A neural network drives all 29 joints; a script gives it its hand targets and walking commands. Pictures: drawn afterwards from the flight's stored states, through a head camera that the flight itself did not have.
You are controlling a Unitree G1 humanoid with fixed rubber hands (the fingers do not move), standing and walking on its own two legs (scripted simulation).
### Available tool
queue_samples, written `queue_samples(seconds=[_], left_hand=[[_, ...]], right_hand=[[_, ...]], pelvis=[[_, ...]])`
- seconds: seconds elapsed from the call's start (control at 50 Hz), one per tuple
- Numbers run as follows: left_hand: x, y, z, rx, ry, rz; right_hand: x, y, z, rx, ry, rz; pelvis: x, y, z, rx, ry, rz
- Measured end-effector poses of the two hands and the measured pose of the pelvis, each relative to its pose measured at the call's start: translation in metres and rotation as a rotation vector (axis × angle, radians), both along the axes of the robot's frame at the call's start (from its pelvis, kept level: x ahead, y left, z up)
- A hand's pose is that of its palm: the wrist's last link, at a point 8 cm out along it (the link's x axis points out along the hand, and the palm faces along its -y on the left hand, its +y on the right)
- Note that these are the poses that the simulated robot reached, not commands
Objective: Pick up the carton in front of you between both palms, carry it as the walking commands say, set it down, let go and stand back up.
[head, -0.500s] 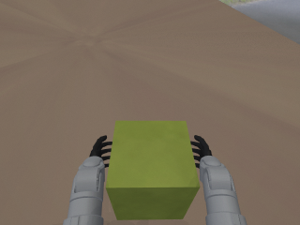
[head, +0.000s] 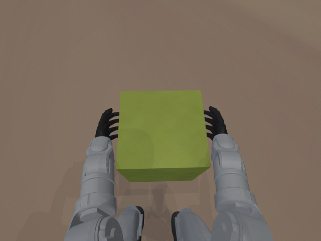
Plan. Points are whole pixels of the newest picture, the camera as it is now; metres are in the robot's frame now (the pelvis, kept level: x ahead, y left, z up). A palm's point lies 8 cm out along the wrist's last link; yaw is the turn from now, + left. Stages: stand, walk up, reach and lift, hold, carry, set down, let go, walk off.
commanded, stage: set down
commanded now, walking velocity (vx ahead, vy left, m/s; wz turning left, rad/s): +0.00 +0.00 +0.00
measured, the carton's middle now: (161, 141) +0.38 +0.01 -0.12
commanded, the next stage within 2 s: none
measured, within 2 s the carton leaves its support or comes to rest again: rests again in 1.90 s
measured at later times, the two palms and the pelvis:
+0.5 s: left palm (114, 138) +0.41 +0.16 -0.20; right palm (200, 135) +0.43 -0.13 -0.20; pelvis -0.01 -0.01 -0.13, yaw +0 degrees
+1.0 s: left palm (119, 142) +0.45 +0.17 -0.36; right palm (188, 137) +0.48 -0.12 -0.36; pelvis -0.04 +0.00 -0.26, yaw -1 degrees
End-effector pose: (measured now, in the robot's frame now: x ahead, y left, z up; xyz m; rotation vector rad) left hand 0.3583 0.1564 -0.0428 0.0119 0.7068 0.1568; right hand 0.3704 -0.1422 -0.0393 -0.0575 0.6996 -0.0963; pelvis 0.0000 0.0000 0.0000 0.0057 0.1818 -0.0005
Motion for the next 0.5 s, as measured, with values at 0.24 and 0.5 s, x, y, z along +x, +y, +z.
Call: queue_samples(seconds=[0.24,0.5], left_hand=[[0.028,0.004,-0.100,-0.035,-0.072,0.049],[0.056,0.008,-0.160,-0.036,-0.037,0.062]], right_hand=[[0.032,0.004,-0.102,0.061,-0.068,-0.028],[0.063,0.009,-0.162,0.062,-0.032,-0.018]], pelvis=[[0.001,-0.007,-0.065,-0.004,0.374,0.002],[-0.006,-0.009,-0.128,-0.001,0.521,0.001]])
